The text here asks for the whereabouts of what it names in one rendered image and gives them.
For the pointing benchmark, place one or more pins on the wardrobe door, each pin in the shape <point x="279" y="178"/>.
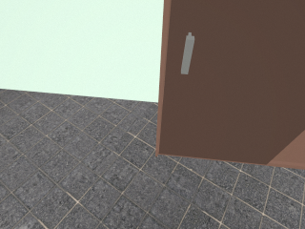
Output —
<point x="243" y="98"/>
<point x="294" y="152"/>

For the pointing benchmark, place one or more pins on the handle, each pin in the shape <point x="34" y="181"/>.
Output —
<point x="187" y="55"/>

